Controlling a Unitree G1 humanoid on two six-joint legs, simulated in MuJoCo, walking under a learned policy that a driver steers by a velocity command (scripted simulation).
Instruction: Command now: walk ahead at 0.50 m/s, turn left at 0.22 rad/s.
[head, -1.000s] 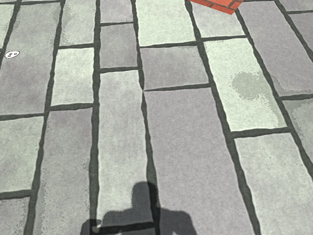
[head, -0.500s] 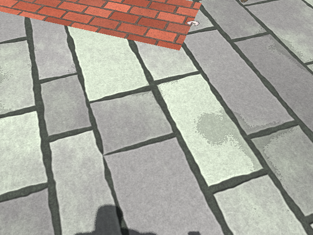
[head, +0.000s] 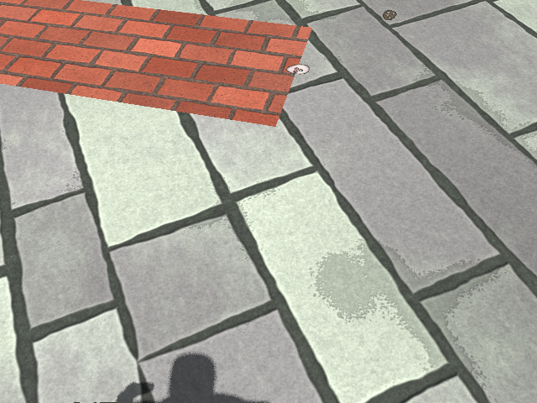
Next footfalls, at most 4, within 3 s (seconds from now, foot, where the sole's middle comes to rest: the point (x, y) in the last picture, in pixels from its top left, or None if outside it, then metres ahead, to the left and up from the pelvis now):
0.44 left None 0.37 0.17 -0.77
0.90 right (264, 363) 0.58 0.04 -0.77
1.30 left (147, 398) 0.50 0.33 -0.77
1.78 right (189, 258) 0.90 0.25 -0.77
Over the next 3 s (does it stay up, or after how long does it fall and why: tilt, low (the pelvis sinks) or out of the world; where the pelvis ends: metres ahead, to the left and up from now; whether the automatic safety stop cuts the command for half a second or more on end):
stays up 1.36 0.33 0.01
